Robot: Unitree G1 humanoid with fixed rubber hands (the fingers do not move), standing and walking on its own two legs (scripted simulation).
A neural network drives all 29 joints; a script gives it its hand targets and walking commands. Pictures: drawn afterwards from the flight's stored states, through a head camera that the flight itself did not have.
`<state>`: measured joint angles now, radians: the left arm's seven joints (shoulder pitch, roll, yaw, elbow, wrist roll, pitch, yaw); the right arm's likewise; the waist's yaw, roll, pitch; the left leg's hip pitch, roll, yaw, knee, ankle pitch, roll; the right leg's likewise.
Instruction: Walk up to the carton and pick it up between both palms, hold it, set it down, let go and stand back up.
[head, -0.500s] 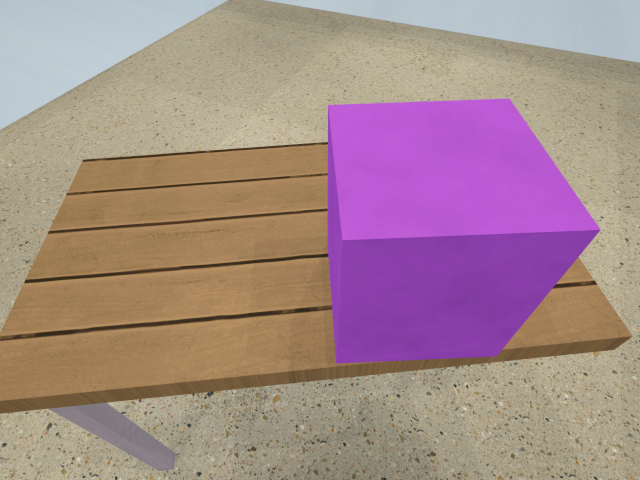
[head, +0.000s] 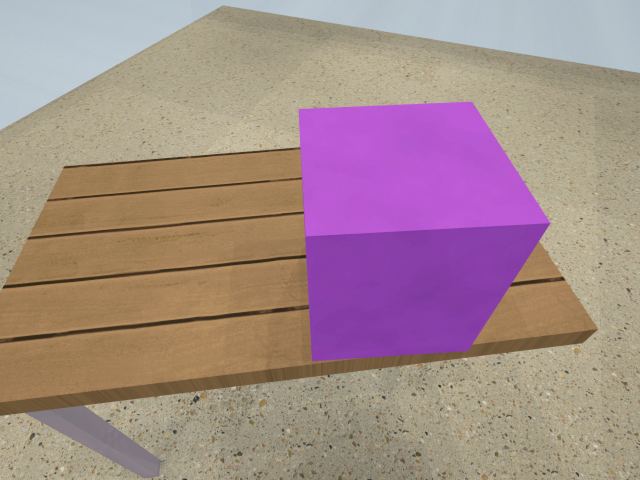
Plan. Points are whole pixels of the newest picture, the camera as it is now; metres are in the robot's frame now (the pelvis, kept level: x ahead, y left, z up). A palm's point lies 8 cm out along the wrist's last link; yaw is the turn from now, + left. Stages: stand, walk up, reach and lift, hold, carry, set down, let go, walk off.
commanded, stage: walk up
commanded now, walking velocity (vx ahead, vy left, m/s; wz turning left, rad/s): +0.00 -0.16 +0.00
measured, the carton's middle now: (388, 237) +0.42 -0.09 +0.07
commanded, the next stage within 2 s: none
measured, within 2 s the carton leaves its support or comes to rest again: neither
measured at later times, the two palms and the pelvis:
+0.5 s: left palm out of the picture -0.05 +0.09 -0.13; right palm out of the picture -0.04 -0.33 -0.15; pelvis -0.02 -0.11 +0.01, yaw +1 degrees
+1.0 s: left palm out of the picture -0.09 +0.12 -0.12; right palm out of the picture +0.01 -0.32 -0.14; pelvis -0.01 -0.10 +0.01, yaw +2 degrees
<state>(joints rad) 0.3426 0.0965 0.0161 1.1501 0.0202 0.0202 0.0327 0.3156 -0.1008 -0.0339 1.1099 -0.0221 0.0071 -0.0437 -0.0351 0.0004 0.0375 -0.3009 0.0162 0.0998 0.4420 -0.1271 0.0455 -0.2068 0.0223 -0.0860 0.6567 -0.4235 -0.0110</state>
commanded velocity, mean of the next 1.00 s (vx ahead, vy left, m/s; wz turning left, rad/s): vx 0.06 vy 0.02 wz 0.00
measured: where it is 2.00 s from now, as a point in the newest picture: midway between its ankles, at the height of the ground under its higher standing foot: outside the picture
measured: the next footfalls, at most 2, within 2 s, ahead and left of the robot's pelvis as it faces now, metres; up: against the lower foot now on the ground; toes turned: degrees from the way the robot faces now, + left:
right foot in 0.24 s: +0.02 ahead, -0.20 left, +0.00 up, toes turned -3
left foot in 0.58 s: -0.02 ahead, +0.00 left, +0.00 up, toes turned +3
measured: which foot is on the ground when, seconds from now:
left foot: down 0.00-0.28, up 0.30-0.56, down 0.58-0.84, up 0.86-1.00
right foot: up 0.00-0.22, down 0.24-1.00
